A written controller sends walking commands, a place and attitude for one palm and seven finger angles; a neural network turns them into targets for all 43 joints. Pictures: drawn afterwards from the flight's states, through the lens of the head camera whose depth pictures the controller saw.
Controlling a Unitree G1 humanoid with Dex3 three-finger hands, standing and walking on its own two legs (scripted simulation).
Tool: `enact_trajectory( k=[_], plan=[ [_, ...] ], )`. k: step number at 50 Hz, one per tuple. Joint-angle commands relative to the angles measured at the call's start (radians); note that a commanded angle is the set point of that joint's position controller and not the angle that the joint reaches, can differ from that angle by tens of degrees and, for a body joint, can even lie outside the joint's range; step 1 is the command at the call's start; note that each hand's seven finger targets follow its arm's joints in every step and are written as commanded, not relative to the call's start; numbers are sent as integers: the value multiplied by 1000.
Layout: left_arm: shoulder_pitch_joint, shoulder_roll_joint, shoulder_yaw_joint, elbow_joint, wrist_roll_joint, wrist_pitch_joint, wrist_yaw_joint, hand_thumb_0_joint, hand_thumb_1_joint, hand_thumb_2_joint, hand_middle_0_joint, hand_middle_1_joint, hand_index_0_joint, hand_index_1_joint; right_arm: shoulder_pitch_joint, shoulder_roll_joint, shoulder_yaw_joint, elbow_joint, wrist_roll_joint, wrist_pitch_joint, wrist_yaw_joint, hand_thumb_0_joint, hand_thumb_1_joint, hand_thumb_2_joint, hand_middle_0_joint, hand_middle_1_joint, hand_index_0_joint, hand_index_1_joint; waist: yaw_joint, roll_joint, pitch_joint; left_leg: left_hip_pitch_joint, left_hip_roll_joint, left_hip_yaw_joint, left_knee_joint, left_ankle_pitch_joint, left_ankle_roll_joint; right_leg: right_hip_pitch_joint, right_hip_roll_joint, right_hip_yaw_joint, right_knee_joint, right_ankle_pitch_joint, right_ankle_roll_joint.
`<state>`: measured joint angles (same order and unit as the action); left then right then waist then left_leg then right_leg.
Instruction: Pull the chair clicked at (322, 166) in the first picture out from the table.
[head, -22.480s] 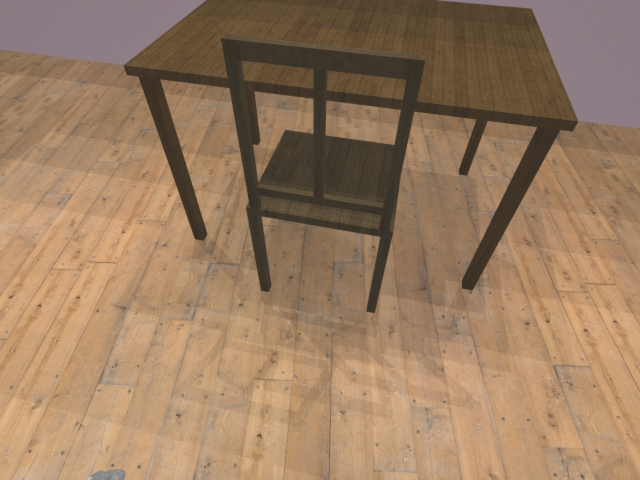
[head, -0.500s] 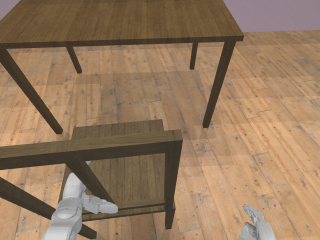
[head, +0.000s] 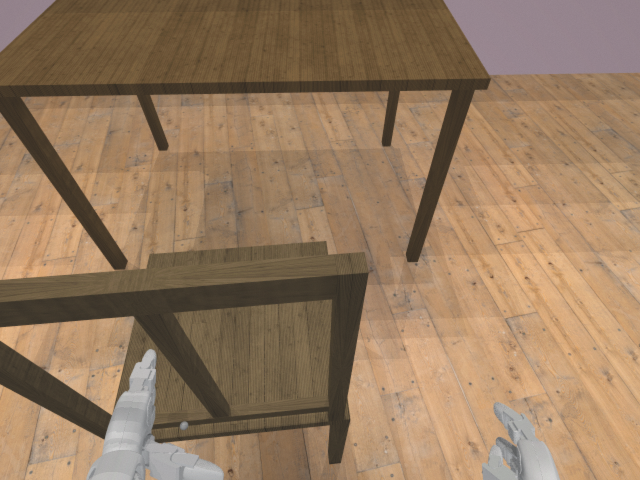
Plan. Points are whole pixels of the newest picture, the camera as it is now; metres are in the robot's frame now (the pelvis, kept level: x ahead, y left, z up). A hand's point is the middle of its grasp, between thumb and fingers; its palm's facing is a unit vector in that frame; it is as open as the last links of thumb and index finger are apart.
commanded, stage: draw the fingers out of the gap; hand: left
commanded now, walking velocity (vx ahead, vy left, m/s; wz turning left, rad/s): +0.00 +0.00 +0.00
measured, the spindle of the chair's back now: (194, 372) +0.27 +0.17 -0.03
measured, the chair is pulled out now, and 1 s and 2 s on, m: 0.50 0.50 0.49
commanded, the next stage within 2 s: draw the hand back to the body in 0.40 s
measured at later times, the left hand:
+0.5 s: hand out of the picture +0.13 +0.16 -0.04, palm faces +0.12 -0.97 -0.22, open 17.5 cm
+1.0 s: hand (133, 465) +0.15 +0.18 +0.07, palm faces +0.08 -0.99 -0.12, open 17.5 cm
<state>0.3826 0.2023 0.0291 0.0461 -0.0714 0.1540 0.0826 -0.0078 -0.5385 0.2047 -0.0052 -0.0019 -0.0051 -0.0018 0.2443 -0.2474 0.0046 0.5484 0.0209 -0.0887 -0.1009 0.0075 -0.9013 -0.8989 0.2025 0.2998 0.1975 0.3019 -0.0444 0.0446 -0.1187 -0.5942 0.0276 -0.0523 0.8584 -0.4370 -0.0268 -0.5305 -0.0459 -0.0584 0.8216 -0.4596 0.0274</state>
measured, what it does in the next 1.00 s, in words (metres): stands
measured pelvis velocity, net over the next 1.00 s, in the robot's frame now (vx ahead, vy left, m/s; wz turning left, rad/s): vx -0.02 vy -0.01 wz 0.01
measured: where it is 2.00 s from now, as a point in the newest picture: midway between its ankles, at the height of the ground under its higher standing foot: outside the picture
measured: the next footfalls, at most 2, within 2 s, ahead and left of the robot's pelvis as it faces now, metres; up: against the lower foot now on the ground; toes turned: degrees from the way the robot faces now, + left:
none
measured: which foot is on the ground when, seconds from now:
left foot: down 0.00-1.00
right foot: down 0.00-1.00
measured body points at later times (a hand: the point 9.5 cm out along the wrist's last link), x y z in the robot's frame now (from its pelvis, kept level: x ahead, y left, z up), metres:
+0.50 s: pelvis -0.01 -0.01 -0.01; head +0.01 -0.02 +0.44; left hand +0.12 +0.21 -0.02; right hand +0.17 -0.25 -0.09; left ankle -0.01 +0.13 -0.70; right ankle -0.03 -0.14 -0.70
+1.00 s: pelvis -0.02 -0.01 -0.02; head +0.00 -0.03 +0.43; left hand +0.14 +0.23 +0.08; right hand +0.17 -0.25 -0.10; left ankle -0.01 +0.13 -0.70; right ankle -0.03 -0.14 -0.70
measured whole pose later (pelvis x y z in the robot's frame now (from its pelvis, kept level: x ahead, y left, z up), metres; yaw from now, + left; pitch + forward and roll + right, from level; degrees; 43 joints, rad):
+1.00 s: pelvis -0.02 -0.01 -0.02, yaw +0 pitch +8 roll -1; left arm 0.69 0.24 0.17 -0.29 -0.29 -0.26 -0.18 -0.01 -0.54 0.21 0.00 0.00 0.00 0.00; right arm 0.21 -0.19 -0.02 0.59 0.08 -0.18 -0.11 0.01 -0.90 -0.90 0.20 0.30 0.20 0.30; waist -0.01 0.07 -0.14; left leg -0.65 0.04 -0.08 0.99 -0.48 -0.05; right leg -0.58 -0.03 -0.08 0.96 -0.51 0.01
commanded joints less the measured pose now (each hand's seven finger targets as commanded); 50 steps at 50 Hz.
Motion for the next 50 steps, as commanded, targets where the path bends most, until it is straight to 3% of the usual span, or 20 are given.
enact_trajectory(
  k=[1, 3, 6, 10, 14, 16, 25, 26, 27, 28, 31, 35, 36, 37, 38, 41, 43, 46, 50],
  plan=[
    [-57, 114, 43, -238, 4, -62, 6, 0, -550, 200, 0, 0, 0, 0, -62, -127, -45, -155, 2, -63, -22, 0, -900, -900, 200, 300, 200, 300, -9, -9, -129, 122, -7, 12, -95, 304, 44, 25, 11, -33, -97, 294, -25],
    [-4, 78, 10, -253, 9, -60, 5, 0, -550, 200, 0, 0, 0, 0, -69, -119, -43, -168, 2, -70, -22, 0, -900, -900, 200, 300, 200, 300, -3, -18, -128, 121, -9, 12, -96, 279, 44, 12, 10, -39, -91, 262, -23],
    [41, 110, 44, -264, 8, -50, 15, 0, -550, 200, 0, 0, 0, 0, -75, -116, -45, -167, 1, -72, -24, 0, -900, -900, 200, 300, 200, 300, 9, -15, -129, 105, -11, 6, -95, 270, 44, 22, 10, -37, -92, 254, -28],
    [109, 69, -6, -316, 20, -43, 19, 0, -550, 200, 0, 0, 0, 0, -88, -104, -40, -190, 4, -70, -22, 0, -900, -900, 200, 300, 200, 300, 6, -11, -106, 86, -13, 6, -88, 242, 43, -5, 9, -41, -79, 221, -26],
    [188, 62, -12, -362, 25, -39, 31, 0, -550, 200, 0, 0, 0, 0, -92, -93, -42, -199, 3, -71, -24, 0, -900, -900, 200, 300, 200, 300, 10, -23, -113, 75, -16, 5, -76, 235, 46, -7, 10, -41, -74, 218, -26],
    [226, 91, 27, -357, 24, -37, 34, 0, -550, 200, 0, 0, 0, 0, -94, -91, -51, -191, 3, -66, -30, 0, -900, -900, 200, 300, 200, 300, 17, -42, -109, 60, -16, 6, -68, 235, 46, -1, 11, -37, -76, 225, -27],
    [371, 56, -16, -449, 24, -82, 4, 0, -550, 200, 0, 0, 0, 0, -103, -72, -59, -202, 8, -75, -36, 0, -900, -900, 200, 300, 200, 300, 16, -15, -108, 30, -23, 9, -29, 229, 53, -40, 11, -37, -48, 219, -26],
    [363, 77, -3, -457, 27, -86, 5, 0, -550, 200, 0, 0, 0, 0, -103, -73, -63, -196, 9, -77, -39, 0, -900, -900, 200, 300, 200, 300, 14, 0, -104, 29, -21, 7, -27, 234, 53, -41, 10, -35, -50, 222, -29],
    [289, 6, -15, -591, -60, -205, -23, 0, -550, 200, 0, 0, 0, 0, -75, -68, -63, -184, 7, -102, -39, 0, -900, -900, 200, 300, 200, 300, -9, -43, -95, 24, -26, 8, 8, 261, 48, -78, 20, -55, -29, 253, -29],
    [349, 50, 21, -536, -59, -259, -40, 0, -550, 200, 0, 0, 0, 0, -81, -70, -72, -156, 8, -114, -37, 0, -900, -900, 200, 300, 200, 300, 15, -30, -129, 26, -25, 13, 20, 259, 48, -78, 22, -47, -16, 247, -31],
    [318, 101, 89, -558, -90, -380, -77, 0, -550, 200, 0, 0, 0, 0, -84, -62, -77, -132, 14, -133, -33, 0, -900, -900, 200, 300, 200, 300, 18, 3, -111, 1, -25, 12, 29, 235, 43, -94, 25, -41, -2, 209, -35],
    [359, 73, 96, -502, -124, -525, -165, 0, -550, 200, 0, 0, 0, 0, -116, -50, -85, -116, 26, -141, -6, 0, -900, -900, 200, 300, 200, 300, 26, -9, -108, -29, -21, 13, 56, 221, 36, -119, 27, -39, 33, 198, -33],
    [366, 81, 103, -482, -131, -554, -193, 0, -550, 200, 0, 0, 0, 0, -131, -52, -88, -110, 29, -143, 2, 0, -900, -900, 200, 300, 200, 300, 32, 12, -113, -36, -20, 15, 62, 225, 35, -110, 24, -30, 35, 204, -35],
    [355, 80, 101, -478, -148, -582, -225, 0, -550, 200, 0, 0, 0, 0, -135, -49, -86, -112, 33, -145, 10, 0, -900, -900, 200, 300, 200, 300, 23, -9, -115, -47, -20, 16, 69, 209, 36, -111, 21, -24, 34, 197, -30],
    [351, 111, 147, -456, -171, -601, -253, 0, -550, 200, 0, 0, 0, 0, -147, -54, -90, -112, 36, -143, 12, 0, -900, -900, 200, 300, 200, 300, 28, -34, -115, -62, -18, 13, 69, 188, 33, -96, 20, -15, 29, 181, -31],
    [395, 141, 207, -458, -198, -554, -283, 0, -550, 200, 0, 0, 0, 0, -177, -56, -88, -145, 50, -132, 5, 0, -900, -900, 200, 300, 200, 300, 57, 3, -150, -22, -19, 18, 34, 170, 38, -33, 16, 0, 0, 159, -32],
    [379, 146, 231, -502, -226, -513, -275, 0, -550, 200, 0, 0, 0, 0, -175, -51, -80, -157, 57, -130, -5, 0, -900, -900, 200, 300, 200, 300, 52, -36, -141, -9, -17, 15, 10, 153, 39, -9, 13, 2, -28, 138, -27],
    [329, 166, 249, -554, -236, -487, -260, 0, -550, 200, 0, 0, 0, 0, -171, -53, -71, -148, 58, -144, -22, 0, -900, -900, 200, 300, 200, 300, 47, -14, -103, 22, -13, 10, -11, 160, 42, -2, 14, 7, -63, 137, -27],
    [272, 165, 230, -573, -235, -472, -267, 0, -405, 270, -20, -30, -20, -30, -148, -61, -58, -134, 59, -181, -27, 0, -900, -900, 200, 300, 200, 300, 29, -13, -53, 61, -9, 5, -51, 149, 42, -9, 16, -1, -104, 117, -22]
  ],
)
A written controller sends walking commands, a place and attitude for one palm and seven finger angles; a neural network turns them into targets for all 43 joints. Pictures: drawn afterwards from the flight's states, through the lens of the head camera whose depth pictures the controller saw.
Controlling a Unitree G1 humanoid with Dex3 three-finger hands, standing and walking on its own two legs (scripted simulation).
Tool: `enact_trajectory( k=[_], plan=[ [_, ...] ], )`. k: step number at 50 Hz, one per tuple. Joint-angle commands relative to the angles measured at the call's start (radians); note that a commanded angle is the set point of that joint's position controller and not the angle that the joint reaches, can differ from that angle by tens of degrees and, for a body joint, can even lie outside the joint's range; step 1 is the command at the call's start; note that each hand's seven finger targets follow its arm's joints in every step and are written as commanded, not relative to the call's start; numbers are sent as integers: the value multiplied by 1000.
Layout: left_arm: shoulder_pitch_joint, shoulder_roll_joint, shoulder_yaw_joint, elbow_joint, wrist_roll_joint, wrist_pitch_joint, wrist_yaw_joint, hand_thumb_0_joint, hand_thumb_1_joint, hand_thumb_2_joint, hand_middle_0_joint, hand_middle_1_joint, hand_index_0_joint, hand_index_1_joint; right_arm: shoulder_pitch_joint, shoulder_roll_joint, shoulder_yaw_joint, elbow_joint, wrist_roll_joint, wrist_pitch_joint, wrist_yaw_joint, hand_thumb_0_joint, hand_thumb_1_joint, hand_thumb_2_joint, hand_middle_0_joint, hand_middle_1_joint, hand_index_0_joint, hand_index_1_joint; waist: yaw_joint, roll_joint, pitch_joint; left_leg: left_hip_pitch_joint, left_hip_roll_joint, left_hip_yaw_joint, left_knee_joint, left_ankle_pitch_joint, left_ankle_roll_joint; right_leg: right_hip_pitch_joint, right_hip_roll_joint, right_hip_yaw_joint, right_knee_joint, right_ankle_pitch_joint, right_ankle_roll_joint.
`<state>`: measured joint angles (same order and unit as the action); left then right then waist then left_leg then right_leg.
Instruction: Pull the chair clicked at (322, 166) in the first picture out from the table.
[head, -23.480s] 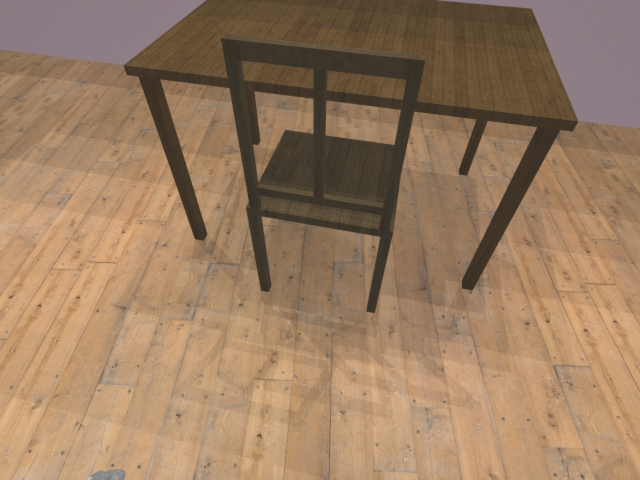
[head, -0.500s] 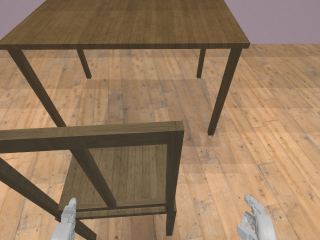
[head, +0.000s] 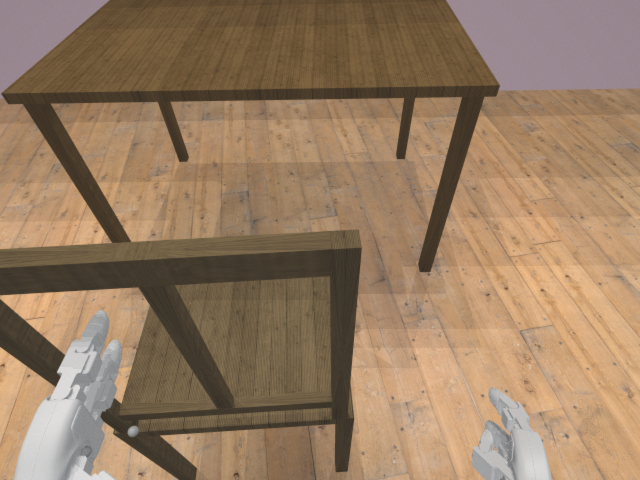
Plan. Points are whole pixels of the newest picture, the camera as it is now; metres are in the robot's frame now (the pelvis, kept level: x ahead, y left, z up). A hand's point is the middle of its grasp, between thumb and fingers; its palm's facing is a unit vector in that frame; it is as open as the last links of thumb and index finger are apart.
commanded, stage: draw the hand back to the body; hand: left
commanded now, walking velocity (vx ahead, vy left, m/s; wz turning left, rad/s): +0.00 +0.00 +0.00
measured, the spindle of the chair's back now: (198, 356) +0.28 +0.19 -0.01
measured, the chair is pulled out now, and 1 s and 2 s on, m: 0.50 0.49 0.51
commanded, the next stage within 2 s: step back with the hand held close in 1.10 s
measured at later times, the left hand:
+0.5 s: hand (58, 391) +0.18 +0.25 +0.13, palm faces +0.33 -0.84 -0.44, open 12.2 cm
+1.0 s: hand (45, 381) +0.19 +0.26 +0.13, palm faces +0.38 -0.78 -0.49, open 7.0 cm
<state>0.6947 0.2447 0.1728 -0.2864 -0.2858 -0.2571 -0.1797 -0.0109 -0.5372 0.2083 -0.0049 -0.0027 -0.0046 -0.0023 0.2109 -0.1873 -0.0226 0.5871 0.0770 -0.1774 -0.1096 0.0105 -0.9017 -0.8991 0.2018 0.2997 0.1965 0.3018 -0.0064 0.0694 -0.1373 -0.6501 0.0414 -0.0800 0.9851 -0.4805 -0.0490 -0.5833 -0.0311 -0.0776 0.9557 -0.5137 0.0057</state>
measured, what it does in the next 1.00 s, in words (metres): rises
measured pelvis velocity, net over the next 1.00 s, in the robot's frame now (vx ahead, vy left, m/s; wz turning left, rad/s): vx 0.03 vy -0.01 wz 0.00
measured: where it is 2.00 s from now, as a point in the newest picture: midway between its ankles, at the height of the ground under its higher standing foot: outside the picture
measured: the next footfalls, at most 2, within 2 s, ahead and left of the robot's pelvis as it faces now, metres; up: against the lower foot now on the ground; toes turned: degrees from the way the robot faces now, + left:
none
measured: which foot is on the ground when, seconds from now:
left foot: down 0.00-1.00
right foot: down 0.00-1.00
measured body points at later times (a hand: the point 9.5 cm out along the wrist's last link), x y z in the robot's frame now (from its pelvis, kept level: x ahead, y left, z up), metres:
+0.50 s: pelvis +0.03 +0.01 +0.05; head +0.02 -0.02 +0.50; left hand +0.16 +0.29 +0.15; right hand +0.24 -0.20 -0.02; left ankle +0.01 +0.15 -0.68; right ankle -0.02 -0.12 -0.68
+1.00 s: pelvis +0.03 -0.01 +0.05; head +0.02 -0.04 +0.50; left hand +0.16 +0.30 +0.16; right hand +0.23 -0.22 -0.03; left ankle +0.01 +0.15 -0.68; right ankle -0.02 -0.12 -0.68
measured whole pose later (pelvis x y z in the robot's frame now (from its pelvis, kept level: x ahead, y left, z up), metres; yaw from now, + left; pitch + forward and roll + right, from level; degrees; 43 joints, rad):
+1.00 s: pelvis +0.03 -0.01 +0.05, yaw +0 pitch -4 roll +0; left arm 0.58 0.38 0.22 -0.37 -0.07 0.20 0.16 0.02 0.87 0.89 -0.20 -0.29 -0.32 -0.33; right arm 0.18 -0.24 0.05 0.68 0.02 -0.25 -0.09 0.01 -0.90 -0.90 0.20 0.30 0.20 0.30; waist 0.08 0.08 0.03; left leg -0.13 0.03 -0.05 0.51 -0.32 -0.05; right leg -0.08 -0.04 -0.07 0.51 -0.36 0.01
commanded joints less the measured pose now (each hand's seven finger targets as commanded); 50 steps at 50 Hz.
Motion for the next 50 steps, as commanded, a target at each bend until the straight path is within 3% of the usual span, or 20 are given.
enact_trajectory(
  k=[1, 2, 3, 4, 7, 9, 11, 12, 16, 20, 21, 24, 26, 29, 36, 38, 43, 47, 50],
  plan=[
    [-56, 135, 102, -229, -21, -50, -7, 0, -369, 287, -25, -37, -25, -37, -119, -124, -30, -166, 3, -100, -21, 0, -900, -900, 200, 300, 200, 300, -7, -40, -26, 124, -21, 30, -187, 192, 65, 58, 2, 18, -251, 171, -4],
    [11, 328, 178, -215, 165, 60, 159, 0, -332, 305, -30, -45, -30, -45, -132, -108, -24, -178, -22, -57, -38, 0, -900, -900, 200, 300, 200, 300, 93, -9, -59, 176, 0, 42, -237, 211, 57, 150, -29, 73, -307, 200, -28],
    [20, 214, 109, -279, 181, 107, 219, 0, -296, 322, -35, -53, -35, -53, -130, -94, -10, -202, -27, -46, -42, 0, -900, -900, 200, 300, 200, 300, 52, -27, -5, 203, -2, 48, -258, 214, 56, 149, -37, 47, -335, 217, -23],
    [20, 172, 73, -266, 199, 144, 257, 0, -260, 340, -40, -60, -40, -60, -136, -93, -5, -188, -29, -32, -43, 0, -900, -900, 200, 300, 200, 300, 49, 0, 26, 238, 1, 54, -277, 228, 57, 162, -37, 34, -349, 236, -23],
    [-32, 197, 78, -300, 224, 190, 315, 0, -151, 393, -55, -82, -55, -82, -148, -106, 5, -172, -36, -11, -49, 0, -900, -900, 200, 300, 200, 300, 44, -15, 44, 317, 0, 50, -338, 266, 58, 228, -34, 15, -399, 285, -21],
    [-49, 203, 83, -300, 232, 200, 334, 0, -79, 428, -65, -97, -65, -97, -159, -109, 9, -165, -40, -9, -49, 0, -900, -900, 200, 300, 200, 300, 46, -16, 60, 361, 1, 49, -381, 281, 58, 264, -34, 9, -428, 308, -19],
    [-86, 221, 95, -313, 238, 207, 345, 0, -6, 462, -75, -113, -75, -113, -162, -117, 12, -154, -41, -10, -48, 0, -900, -900, 200, 300, 200, 300, 46, 21, 71, 397, 0, 47, -420, 295, 55, 302, -32, 8, -461, 320, -24],
    [-94, 213, 94, -308, 240, 207, 349, 0, 30, 480, -80, -120, -80, -120, -161, -115, 16, -152, -45, -10, -46, 0, -900, -900, 200, 300, 200, 300, 44, -8, 81, 416, -1, 47, -439, 304, 56, 310, -30, 5, -471, 328, -20],
    [-161, 234, 118, -315, 242, 207, 354, 0, 175, 550, -100, -150, -100, -150, -175, -126, 19, -137, -50, -14, -38, 0, -900, -900, 200, 300, 200, 300, 47, -3, 100, 468, 0, 46, -494, 336, 55, 363, -27, 6, -512, 363, -23],
    [-216, 278, 177, -396, 245, 198, 367, 0, 320, 620, -120, -180, -120, -180, -169, -126, 25, -131, -59, -30, -30, 0, -900, -900, 200, 300, 200, 300, 58, 28, 39, 535, -2, 52, -518, 434, 56, 430, -29, 7, -510, 458, -23],
    [-234, 300, 194, -406, 244, 203, 370, 0, 356, 637, -125, -187, -125, -187, -174, -128, 26, -121, -59, -34, -26, 0, -900, -900, 200, 300, 200, 300, 58, 58, 42, 534, -4, 49, -523, 442, 51, 445, -28, 13, -518, 466, -28],
    [-272, 304, 209, -440, 240, 207, 376, 0, 465, 690, -140, -210, -140, -210, -171, -127, 31, -120, -61, -45, -21, 0, -900, -900, 200, 300, 200, 300, 58, 49, 30, 569, -2, 54, -537, 477, 51, 462, -28, 8, -520, 497, -23],
    [-308, 330, 232, -457, 239, 216, 382, 0, 538, 725, -150, -225, -150, -225, -182, -130, 35, -109, -60, -55, -16, 0, -900, -900, 200, 300, 200, 300, 61, 95, 46, 566, -4, 56, -540, 480, 46, 472, -26, 15, -529, 499, -28],
    [-333, 347, 254, -500, 237, 216, 390, 0, 646, 777, -165, -247, -165, -247, -173, -131, 37, -105, -62, -74, -12, 0, -900, -900, 200, 300, 200, 300, 66, 73, 8, 592, 0, 51, -539, 540, 48, 496, -29, 6, -510, 545, -24],
    [-422, 426, 308, -576, 233, 229, 401, 0, 900, 900, -200, -300, -200, -300, -171, -142, 42, -87, -56, -106, -5, 0, -900, -900, 200, 300, 200, 300, 69, 133, -7, 593, -1, 48, -538, 528, 42, 502, -31, 14, -507, 531, -24],
    [-396, 398, 293, -572, 232, 228, 401, 0, 900, 900, -200, -300, -200, -300, -167, -139, 44, -88, -57, -117, -3, 0, -900, -900, 200, 300, 200, 300, 68, 130, -5, 598, -1, 50, -532, 559, 45, 498, -32, 6, -494, 559, -22],
    [-387, 399, 293, -577, 231, 226, 399, 0, 900, 900, -200, -300, -200, -300, -168, -144, 40, -82, -59, -130, 3, 0, -900, -900, 200, 300, 200, 300, 69, 94, -15, 590, -2, 49, -522, 561, 47, 502, -31, 4, -487, 580, -19],
    [-378, 392, 286, -583, 236, 223, 397, 0, 900, 900, -200, -300, -200, -300, -165, -141, 40, -79, -57, -137, 5, 0, -900, -900, 200, 300, 200, 300, 71, 129, -19, 589, -4, 58, -518, 558, 48, 500, -35, 7, -486, 584, -19],
    [-384, 396, 289, -589, 235, 219, 400, 0, 900, 900, -200, -300, -200, -300, -164, -144, 36, -80, -58, -137, 5, 0, -900, -900, 200, 300, 200, 300, 70, 116, -19, 588, -2, 55, -517, 552, 47, 491, -34, 4, -482, 570, -18]
  ],
)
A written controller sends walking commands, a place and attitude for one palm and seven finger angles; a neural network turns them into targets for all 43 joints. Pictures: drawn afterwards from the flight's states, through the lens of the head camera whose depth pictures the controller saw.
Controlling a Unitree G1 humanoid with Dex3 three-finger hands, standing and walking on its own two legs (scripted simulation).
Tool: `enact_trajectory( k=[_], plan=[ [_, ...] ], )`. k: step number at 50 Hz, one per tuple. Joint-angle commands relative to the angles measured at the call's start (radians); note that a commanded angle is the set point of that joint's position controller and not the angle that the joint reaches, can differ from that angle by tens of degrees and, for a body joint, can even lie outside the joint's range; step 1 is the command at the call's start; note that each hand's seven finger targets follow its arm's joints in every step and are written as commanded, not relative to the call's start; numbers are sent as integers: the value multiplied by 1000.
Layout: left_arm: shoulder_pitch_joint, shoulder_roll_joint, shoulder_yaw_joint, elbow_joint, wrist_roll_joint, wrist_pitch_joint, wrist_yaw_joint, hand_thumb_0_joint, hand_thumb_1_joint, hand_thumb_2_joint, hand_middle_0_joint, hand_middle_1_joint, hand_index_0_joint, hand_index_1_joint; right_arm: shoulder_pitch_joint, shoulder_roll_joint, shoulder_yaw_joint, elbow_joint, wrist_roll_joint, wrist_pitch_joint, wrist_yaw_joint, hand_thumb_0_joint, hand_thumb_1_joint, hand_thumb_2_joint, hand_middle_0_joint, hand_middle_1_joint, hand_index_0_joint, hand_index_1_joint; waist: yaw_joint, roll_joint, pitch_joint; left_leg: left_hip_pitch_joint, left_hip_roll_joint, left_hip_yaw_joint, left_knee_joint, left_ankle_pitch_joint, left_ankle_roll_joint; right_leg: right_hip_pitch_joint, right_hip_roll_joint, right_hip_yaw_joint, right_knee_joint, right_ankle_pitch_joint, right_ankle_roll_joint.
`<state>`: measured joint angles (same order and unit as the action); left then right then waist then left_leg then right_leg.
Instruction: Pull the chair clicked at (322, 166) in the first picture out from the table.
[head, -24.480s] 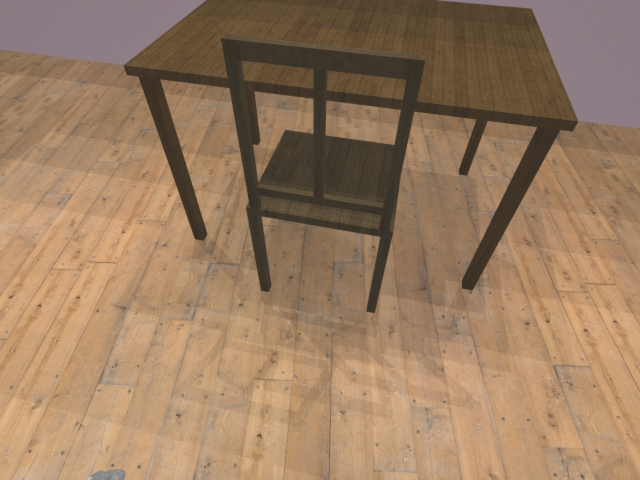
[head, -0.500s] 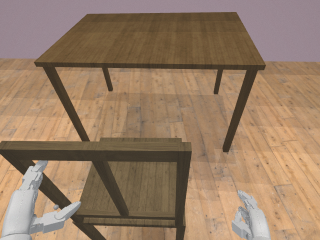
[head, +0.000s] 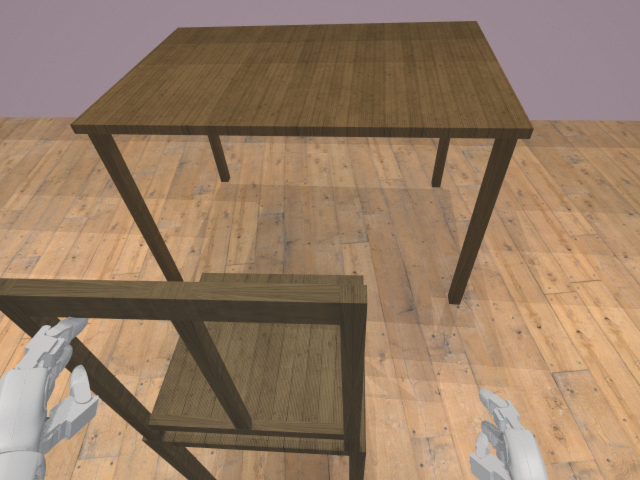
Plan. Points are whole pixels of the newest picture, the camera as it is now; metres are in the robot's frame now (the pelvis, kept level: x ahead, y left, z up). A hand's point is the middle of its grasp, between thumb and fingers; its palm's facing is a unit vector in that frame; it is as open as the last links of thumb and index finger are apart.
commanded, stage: draw the hand back to the body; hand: left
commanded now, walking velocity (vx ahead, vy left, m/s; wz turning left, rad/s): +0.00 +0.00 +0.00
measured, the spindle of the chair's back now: (220, 380) +0.26 +0.20 -0.06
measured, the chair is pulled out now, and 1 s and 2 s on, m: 0.49 0.51 0.51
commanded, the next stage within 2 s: step back with the hand held close in 0.10 s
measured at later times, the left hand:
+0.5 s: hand (85, 419) +0.14 +0.26 +0.08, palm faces +0.26 -0.81 -0.52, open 7.0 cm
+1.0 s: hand out of the picture +0.10 +0.30 +0.18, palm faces +0.50 -0.75 -0.43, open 7.4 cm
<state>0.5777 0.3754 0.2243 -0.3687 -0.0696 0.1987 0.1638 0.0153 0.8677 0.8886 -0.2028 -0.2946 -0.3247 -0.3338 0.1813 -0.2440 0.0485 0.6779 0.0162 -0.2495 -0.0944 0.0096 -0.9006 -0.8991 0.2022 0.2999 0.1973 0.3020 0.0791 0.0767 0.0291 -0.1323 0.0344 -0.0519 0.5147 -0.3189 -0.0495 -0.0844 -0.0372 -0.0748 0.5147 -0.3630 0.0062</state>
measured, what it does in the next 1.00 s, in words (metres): shifts its weight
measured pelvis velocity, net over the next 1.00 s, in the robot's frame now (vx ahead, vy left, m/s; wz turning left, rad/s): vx -0.11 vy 0.03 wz -0.02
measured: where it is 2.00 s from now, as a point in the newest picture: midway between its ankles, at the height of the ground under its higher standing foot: outside the picture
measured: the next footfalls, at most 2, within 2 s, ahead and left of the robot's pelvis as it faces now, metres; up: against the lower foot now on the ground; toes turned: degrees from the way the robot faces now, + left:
left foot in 1.48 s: -0.16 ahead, +0.14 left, +0.00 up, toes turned -1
right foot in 1.68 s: -0.14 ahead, -0.11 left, +0.00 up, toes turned -3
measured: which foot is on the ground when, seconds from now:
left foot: down 0.00-1.00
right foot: down 0.00-1.00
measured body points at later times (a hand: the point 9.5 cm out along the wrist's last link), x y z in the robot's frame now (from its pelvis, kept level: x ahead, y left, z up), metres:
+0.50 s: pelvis -0.04 +0.00 +0.00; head +0.01 -0.01 +0.45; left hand +0.12 +0.30 +0.12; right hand +0.16 -0.23 -0.08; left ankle -0.02 +0.15 -0.73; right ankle -0.05 -0.12 -0.73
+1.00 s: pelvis -0.11 +0.03 -0.01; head -0.13 +0.01 +0.44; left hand +0.06 +0.33 +0.20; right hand +0.06 -0.22 -0.09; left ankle -0.02 +0.15 -0.73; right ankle -0.05 -0.12 -0.73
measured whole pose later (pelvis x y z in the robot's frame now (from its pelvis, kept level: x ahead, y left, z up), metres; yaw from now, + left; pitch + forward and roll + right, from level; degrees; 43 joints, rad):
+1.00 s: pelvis -0.11 +0.03 -0.01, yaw -1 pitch -1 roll -2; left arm 0.49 0.39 0.42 -0.44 -0.05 -0.13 0.20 0.01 0.89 0.90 -0.20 -0.30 -0.22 -0.31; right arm 0.19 -0.24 0.00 0.65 0.02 -0.08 -0.09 0.01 -0.90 -0.90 0.20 0.30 0.20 0.30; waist 0.00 0.07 -0.04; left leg -0.43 0.03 -0.05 0.66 -0.29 -0.01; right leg -0.36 -0.03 -0.05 0.59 -0.22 0.02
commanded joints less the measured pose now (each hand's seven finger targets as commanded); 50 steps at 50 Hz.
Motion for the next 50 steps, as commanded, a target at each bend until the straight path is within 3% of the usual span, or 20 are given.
enact_trajectory(
  k=[1, 11, 12, 13, 15, 16, 18, 20, 21, 25, 27, 30, 32, 37, 38, 41, 43, 45, 48, 50],
  plan=[
    [-267, 273, 243, -494, 20, -233, 57, 0, 900, 900, -200, -300, -200, -300, -144, -87, -35, -167, 4, -67, -11, 0, -900, -900, 200, 300, 200, 300, -16, 111, -175, 61, 3, 30, -47, 362, 47, -10, -27, 5, -50, 404, -20],
    [-296, 256, 216, -519, 20, -243, 55, 0, 900, 900, -200, -300, -200, -300, -140, -91, -32, -165, 4, -76, -13, 0, -900, -900, 200, 300, 200, 300, -25, 118, -171, 54, 1, 31, -44, 339, 49, -20, -28, 7, -47, 394, -20],
    [-450, 423, 343, -512, -17, -288, 29, 0, 900, 900, -200, -300, -200, -300, -80, -123, -64, -212, 31, -16, -17, 0, -900, -900, 200, 300, 200, 300, -48, 30, -6, -22, 46, 3, -20, 362, 70, -123, -59, 96, -109, 491, -13],
    [-380, 336, 297, -436, -10, -281, 14, 0, 900, 900, -200, -300, -200, -300, -79, -97, -62, -206, 29, 11, -13, 0, -900, -900, 200, 300, 200, 300, -56, -15, -36, -17, 47, 9, -4, 353, 65, -97, -78, 88, -113, 536, -16],
    [-321, 279, 256, -467, -10, -288, 8, 0, 900, 900, -200, -300, -200, -300, -89, -97, -61, -231, 27, 43, -8, 0, -900, -900, 200, 300, 200, 300, -60, 12, -107, 7, 48, 10, 9, 432, 62, -48, -89, 80, -86, 612, -17],
    [-306, 300, 269, -501, -10, -298, 12, 0, 900, 900, -200, -300, -200, -300, -103, -101, -64, -239, 30, 51, -9, 0, -900, -900, 200, 300, 200, 300, -56, 92, -154, 32, 53, 10, -4, 472, 63, -31, -93, 91, -71, 621, -18],
    [-240, 289, 273, -538, -10, -307, 22, 0, 900, 900, -200, -300, -200, -300, -103, -101, -67, -249, 23, 72, -8, 0, -900, -900, 200, 300, 200, 300, -52, 126, -204, 43, 72, 2, -11, 572, 63, -6, -81, 66, -44, 594, -13],
    [-185, 304, 296, -564, -10, -311, 31, 0, 900, 900, -200, -300, -200, -300, -110, -97, -71, -257, 23, 89, -7, 0, -900, -900, 200, 300, 200, 300, -46, 101, -248, 44, 87, -9, -4, 627, 65, 10, -74, 58, -31, 586, -8],
    [-138, 311, 304, -561, -12, -310, 33, 0, 900, 900, -200, -300, -200, -300, -121, -96, -74, -255, 26, 94, -9, 0, -900, -900, 200, 300, 200, 300, -47, 143, -275, 51, 90, -11, -12, 623, 69, 14, -74, 67, -28, 569, -8],
    [-91, 326, 329, -609, -20, -315, 42, 0, 900, 900, -200, -300, -200, -300, -120, -92, -79, -269, 23, 109, -16, 0, -900, -900, 200, 300, 200, 300, -44, 82, -290, -5, 100, -27, -9, 583, 59, 8, -72, 55, -18, 532, -9],
    [-53, 321, 333, -618, -23, -317, 41, 0, 900, 900, -200, -300, -200, -300, -118, -91, -79, -270, 23, 109, -21, 0, -900, -900, 200, 300, 200, 300, -44, 126, -292, -24, 108, -40, -30, 535, 62, -7, -63, 51, -12, 455, -8],
    [-48, 352, 365, -631, -28, -332, 47, 0, 900, 900, -200, -300, -200, -300, -118, -92, -81, -259, 18, 102, -30, 0, -900, -900, 200, 300, 200, 300, -42, 113, -264, -100, 113, -56, -48, 425, 62, -23, -59, 49, -17, 381, -3],
    [-13, 353, 373, -638, -28, -340, 46, 0, 900, 900, -200, -300, -200, -300, -111, -90, -80, -258, 17, 96, -33, 0, -900, -900, 200, 300, 200, 300, -42, 167, -258, -140, 113, -59, -66, 322, 65, -27, -55, 55, -20, 305, -4],
    [-7, 356, 409, -614, -22, -386, 53, 0, 900, 900, -200, -300, -200, -300, -88, -90, -76, -233, 6, 65, -44, 0, -900, -900, 200, 300, 200, 300, -52, 171, -229, -245, 108, -75, -101, 49, 66, -49, -49, 68, -28, 164, -4],
    [-24, 353, 418, -577, -15, -399, 57, 0, 900, 900, -200, -300, -200, -300, -86, -95, -80, -222, 0, 61, -45, 0, -900, -900, 200, 300, 200, 300, -58, 129, -204, -265, 100, -76, -96, -5, 62, -77, -50, 82, -44, 134, -7],
    [53, 229, 365, -271, -1, -388, 52, 0, 900, 900, -200, -300, -200, -300, -81, -91, -94, -186, 0, 73, -32, 0, -900, -900, 200, 300, 200, 300, -78, -1, -132, -202, 33, -19, 13, -135, 38, -263, -104, 169, -191, -62, -45],
    [-26, 198, 311, -195, 16, -378, 47, 0, 900, 900, -200, -300, -200, -300, -82, -96, -99, -178, 0, 94, -17, 0, -900, -900, 200, 300, 200, 300, -84, -116, -66, -147, 8, 8, 167, -108, 28, -445, -163, 192, -249, -167, -75],
    [-79, 175, 272, -144, 21, -365, 42, 0, 900, 900, -200, -300, -200, -300, -90, -91, -93, -166, 4, 108, -7, 0, -900, -900, 200, 300, 200, 300, -90, -223, -49, -139, 8, 0, 214, -78, 40, -497, -181, 162, -240, -166, -84],
    [-115, 198, 267, -207, 18, -361, 33, 0, 900, 900, -200, -300, -200, -300, -112, -98, -87, -200, 11, 120, -9, 0, -900, -900, 200, 300, 200, 300, -84, -187, -31, -207, 47, -61, 36, -141, 62, -457, -113, 95, -161, -219, -42],
    [-131, 223, 283, -307, 21, -369, 32, 0, 900, 900, -200, -300, -200, -300, -119, -103, -75, -238, 9, 115, -17, 0, -900, -900, 200, 300, 200, 300, -78, -33, -9, -352, 103, -150, -166, -309, 86, -351, -31, 68, -54, -273, 0]
  ],
)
